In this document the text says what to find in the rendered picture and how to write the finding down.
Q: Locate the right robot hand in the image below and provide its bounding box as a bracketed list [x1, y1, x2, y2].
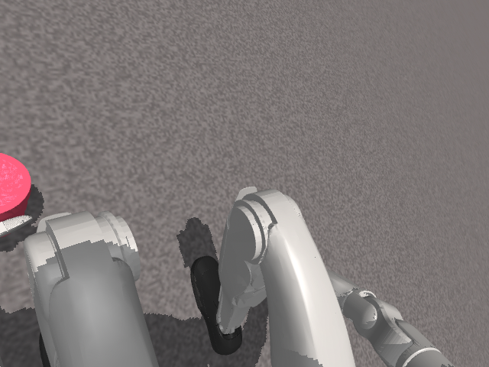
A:
[326, 269, 360, 314]

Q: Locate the cup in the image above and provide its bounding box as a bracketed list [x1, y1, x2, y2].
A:
[0, 153, 31, 237]

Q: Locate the right robot foot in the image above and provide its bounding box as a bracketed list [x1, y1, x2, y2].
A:
[190, 256, 242, 355]

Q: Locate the right robot arm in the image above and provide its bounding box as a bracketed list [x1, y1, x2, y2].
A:
[343, 288, 455, 367]

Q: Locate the left robot hand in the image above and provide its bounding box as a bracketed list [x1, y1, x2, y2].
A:
[0, 215, 33, 238]

